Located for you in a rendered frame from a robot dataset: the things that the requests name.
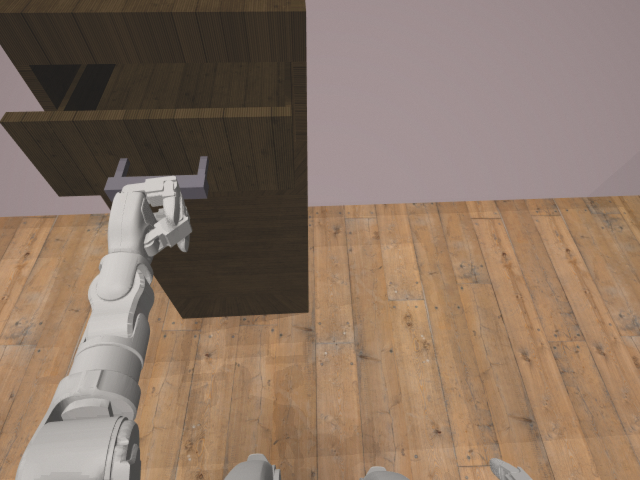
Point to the left robot forearm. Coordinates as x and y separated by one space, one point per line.
103 380

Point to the robot left hand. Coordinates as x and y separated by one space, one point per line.
131 218

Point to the right robot shin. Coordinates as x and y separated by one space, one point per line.
376 468

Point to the left robot shin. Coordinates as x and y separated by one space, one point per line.
257 457

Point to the cabinet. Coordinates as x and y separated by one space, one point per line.
248 250

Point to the robot shin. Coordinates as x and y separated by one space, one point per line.
257 457
376 468

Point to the drawer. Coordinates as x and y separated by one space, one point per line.
163 117

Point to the robot right hand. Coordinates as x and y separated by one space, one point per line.
505 471

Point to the handle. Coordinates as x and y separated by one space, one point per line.
191 186

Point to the left robot upper arm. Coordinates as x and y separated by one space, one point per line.
87 449

